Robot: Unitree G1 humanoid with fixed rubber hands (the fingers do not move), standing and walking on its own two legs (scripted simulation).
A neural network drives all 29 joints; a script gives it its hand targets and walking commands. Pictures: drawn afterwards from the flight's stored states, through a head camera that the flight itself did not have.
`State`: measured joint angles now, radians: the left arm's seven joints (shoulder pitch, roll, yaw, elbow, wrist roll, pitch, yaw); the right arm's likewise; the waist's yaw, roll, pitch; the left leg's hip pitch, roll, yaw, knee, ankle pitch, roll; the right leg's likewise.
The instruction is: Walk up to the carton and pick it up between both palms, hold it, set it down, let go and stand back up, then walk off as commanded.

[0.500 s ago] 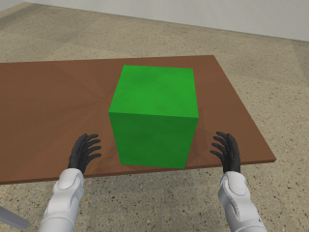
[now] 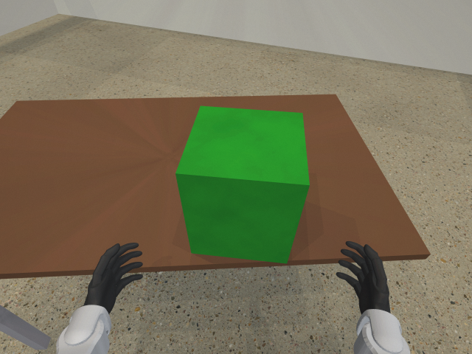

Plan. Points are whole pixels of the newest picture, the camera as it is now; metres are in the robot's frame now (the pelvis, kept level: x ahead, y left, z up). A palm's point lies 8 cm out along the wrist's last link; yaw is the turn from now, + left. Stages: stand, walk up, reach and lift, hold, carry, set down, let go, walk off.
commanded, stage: set down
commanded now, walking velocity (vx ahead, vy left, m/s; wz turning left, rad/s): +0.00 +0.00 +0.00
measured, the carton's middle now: (244, 186) +0.45 +0.00 +0.03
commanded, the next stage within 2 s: let go in 1.86 s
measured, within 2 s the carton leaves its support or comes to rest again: neither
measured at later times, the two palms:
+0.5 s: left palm (113, 290) +0.25 +0.23 +0.00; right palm (368, 298) +0.23 -0.20 -0.01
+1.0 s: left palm (111, 303) +0.23 +0.24 -0.02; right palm (372, 315) +0.21 -0.21 -0.04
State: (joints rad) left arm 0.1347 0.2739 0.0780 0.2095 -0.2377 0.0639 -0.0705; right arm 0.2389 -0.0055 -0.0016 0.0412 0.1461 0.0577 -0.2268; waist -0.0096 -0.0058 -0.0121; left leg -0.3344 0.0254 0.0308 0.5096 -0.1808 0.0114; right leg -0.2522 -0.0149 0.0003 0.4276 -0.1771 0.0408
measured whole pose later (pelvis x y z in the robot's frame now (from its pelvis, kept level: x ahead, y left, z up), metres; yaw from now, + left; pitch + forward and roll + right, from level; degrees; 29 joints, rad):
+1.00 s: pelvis +0.04 -0.01 +0.00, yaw +0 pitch +2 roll -1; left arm 0.22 0.27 0.06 0.27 -0.11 0.06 -0.07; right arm 0.24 -0.06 -0.05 0.43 0.15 -0.19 -0.08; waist -0.01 0.01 0.02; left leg -0.30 0.03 0.03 0.47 -0.21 0.01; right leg -0.22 -0.01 0.00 0.40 -0.22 0.03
